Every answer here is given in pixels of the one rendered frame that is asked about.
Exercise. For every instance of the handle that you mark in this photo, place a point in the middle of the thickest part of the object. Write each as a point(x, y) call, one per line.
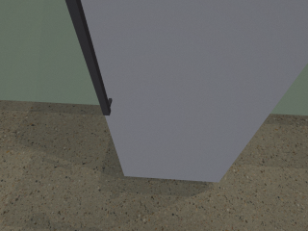
point(80, 24)

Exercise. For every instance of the fridge door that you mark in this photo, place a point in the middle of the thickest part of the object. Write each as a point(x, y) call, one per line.
point(192, 81)

